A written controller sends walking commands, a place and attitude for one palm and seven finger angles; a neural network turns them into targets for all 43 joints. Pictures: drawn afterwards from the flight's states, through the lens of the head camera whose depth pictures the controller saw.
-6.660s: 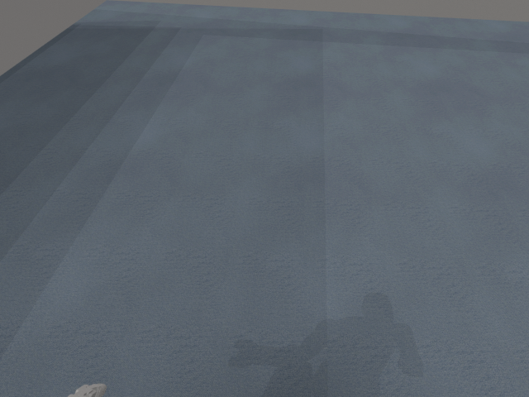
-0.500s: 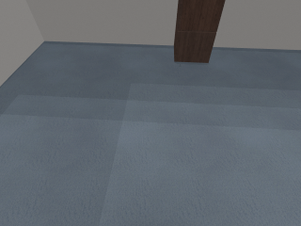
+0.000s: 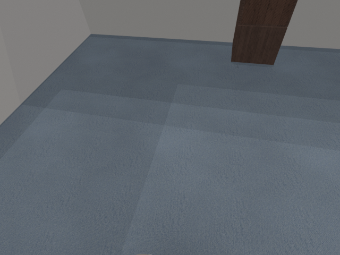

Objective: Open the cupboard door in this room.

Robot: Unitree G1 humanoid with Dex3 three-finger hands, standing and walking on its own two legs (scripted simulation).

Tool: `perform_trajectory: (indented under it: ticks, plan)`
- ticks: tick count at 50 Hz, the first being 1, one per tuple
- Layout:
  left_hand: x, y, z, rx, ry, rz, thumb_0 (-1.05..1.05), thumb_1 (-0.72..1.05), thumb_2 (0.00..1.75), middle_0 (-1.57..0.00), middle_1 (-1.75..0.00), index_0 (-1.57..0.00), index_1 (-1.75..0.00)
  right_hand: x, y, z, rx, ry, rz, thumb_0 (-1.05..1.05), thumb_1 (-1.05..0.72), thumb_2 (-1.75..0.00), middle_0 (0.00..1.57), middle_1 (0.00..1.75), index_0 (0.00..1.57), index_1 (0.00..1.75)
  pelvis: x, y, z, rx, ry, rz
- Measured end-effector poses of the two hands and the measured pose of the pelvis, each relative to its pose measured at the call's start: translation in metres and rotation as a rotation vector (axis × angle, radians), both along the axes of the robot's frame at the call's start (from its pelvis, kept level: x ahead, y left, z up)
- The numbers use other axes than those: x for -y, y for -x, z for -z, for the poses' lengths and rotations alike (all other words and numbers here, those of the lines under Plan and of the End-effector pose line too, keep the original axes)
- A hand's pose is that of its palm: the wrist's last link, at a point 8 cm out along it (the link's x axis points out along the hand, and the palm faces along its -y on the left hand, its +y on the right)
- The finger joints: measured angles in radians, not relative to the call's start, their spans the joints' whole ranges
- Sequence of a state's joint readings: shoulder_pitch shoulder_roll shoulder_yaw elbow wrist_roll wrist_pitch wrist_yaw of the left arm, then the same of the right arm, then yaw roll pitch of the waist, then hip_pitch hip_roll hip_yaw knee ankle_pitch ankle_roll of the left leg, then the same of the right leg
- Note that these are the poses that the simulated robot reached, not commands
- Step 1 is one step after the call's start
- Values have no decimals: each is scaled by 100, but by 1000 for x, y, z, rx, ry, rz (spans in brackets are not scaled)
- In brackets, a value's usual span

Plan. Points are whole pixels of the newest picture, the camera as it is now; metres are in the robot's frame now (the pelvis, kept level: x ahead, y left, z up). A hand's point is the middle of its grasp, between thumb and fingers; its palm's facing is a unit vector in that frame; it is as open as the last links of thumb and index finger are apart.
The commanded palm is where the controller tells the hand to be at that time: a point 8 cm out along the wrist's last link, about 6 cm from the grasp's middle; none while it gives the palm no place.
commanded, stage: stand and wait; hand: left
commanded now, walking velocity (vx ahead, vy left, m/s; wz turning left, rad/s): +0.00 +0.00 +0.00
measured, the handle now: out of the picture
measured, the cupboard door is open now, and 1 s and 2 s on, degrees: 0 0 0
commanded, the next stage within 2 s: turn or walk to find it in 0.16 s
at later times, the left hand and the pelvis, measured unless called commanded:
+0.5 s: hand out of the picture -0.04 +0.22 -0.17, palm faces +0.16 -0.96 -0.24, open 7.3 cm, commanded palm none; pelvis -0.03 +0.02 +0.00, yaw +6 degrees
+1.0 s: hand out of the picture -0.08 +0.25 -0.19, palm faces +0.34 -0.92 -0.21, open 7.3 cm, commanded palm none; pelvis -0.06 +0.05 -0.01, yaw +18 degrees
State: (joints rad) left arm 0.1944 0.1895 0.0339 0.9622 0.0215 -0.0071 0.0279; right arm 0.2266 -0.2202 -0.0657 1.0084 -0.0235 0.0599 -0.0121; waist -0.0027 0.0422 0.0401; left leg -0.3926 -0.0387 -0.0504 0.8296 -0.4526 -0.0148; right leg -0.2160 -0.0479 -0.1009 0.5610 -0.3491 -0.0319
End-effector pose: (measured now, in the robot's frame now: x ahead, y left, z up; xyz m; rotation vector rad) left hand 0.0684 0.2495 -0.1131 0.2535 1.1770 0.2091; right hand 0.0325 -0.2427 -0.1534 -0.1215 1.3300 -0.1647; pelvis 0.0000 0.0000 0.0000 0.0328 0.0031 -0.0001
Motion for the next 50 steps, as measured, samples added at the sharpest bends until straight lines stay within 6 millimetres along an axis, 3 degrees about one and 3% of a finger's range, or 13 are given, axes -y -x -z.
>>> perform_trajectory:
  ticks: [5,10,15,18,24,31,38,42,47,50]
  plan:
    - [14,34,1,-62,31,-26,0,91,90,-20,-30,-20,-30,8,-32,-9,69,12,-39,1,-91,-89,19,30,20,30,1,3,-5,16,-8,-17]
    - [18,74,14,-143,81,-73,0,91,90,-20,-30,-21,-30,-1,-53,-17,108,33,-89,0,-91,-90,19,30,20,30,-4,7,-5,19,6,-27]
    - [7,111,35,-220,130,-146,0,91,90,-20,-30,-21,-30,-21,-60,-21,116,62,-147,0,-91,-90,19,30,20,30,-17,12,3,23,31,-58]
    - [0,125,39,-251,136,-170,0,91,90,-20,-30,-21,-30,-33,-56,-24,109,61,-169,0,-91,-89,19,30,20,30,-22,16,2,23,22,-61]
    - [-13,123,26,-215,95,-192,1,91,90,-20,-30,-20,-30,-42,-39,-20,78,28,-185,0,-91,-89,20,30,20,30,-20,27,-3,10,31,-105]
    - [-11,113,13,-86,19,-204,0,91,90,-20,-30,-20,-30,-22,-24,1,40,-10,-195,0,-91,-89,20,30,20,30,-3,39,5,7,20,-167]
    - [-6,124,10,-60,42,-237,0,91,90,-20,-30,-20,-30,-11,-28,-11,27,27,-236,1,-91,-89,20,30,20,30,-8,46,-1,18,11,-233]
    - [-12,134,20,-55,78,-264,0,91,90,-20,-30,-21,-30,-21,-37,-19,34,61,-285,1,-91,-89,19,30,20,30,-18,51,1,16,18,-272]
    - [-36,157,46,-69,117,-330,0,91,90,-20,-30,-21,-30,-49,-54,-23,90,105,-364,1,-91,-90,19,30,20,30,-40,58,14,12,36,-316]
    - [-48,169,45,-107,116,-353,0,91,90,-20,-30,-21,-30,-64,-55,-32,119,108,-384,0,-91,-89,19,30,20,30,-46,62,9,13,48,-321]
